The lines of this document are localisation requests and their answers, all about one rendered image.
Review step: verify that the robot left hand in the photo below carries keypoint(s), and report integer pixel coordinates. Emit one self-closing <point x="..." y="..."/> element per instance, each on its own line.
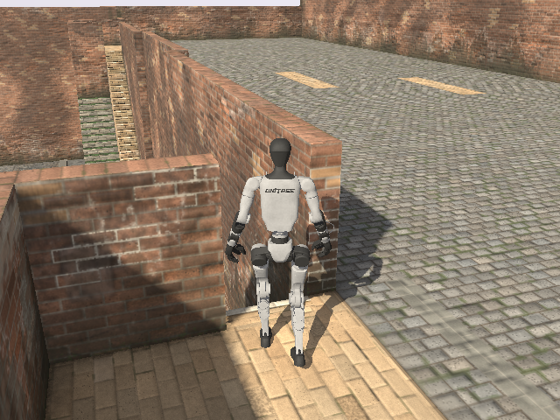
<point x="235" y="249"/>

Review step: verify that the left robot upper arm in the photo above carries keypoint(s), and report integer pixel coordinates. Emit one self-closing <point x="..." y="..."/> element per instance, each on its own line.
<point x="247" y="199"/>

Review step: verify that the right robot forearm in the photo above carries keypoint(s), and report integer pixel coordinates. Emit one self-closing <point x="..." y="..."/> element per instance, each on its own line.
<point x="322" y="229"/>

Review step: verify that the left robot forearm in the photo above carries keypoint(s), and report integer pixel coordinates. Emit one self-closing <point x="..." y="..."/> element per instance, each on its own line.
<point x="235" y="232"/>

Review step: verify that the right robot upper arm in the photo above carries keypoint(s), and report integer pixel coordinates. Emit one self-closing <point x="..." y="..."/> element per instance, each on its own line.
<point x="312" y="198"/>

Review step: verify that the robot right hand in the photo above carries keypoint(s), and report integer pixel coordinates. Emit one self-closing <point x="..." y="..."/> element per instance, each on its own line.
<point x="319" y="244"/>

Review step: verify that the robot right foot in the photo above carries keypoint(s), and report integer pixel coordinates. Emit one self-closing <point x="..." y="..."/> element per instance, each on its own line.
<point x="299" y="359"/>

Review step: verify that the robot head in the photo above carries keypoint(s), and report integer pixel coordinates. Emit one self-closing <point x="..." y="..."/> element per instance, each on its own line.
<point x="280" y="150"/>

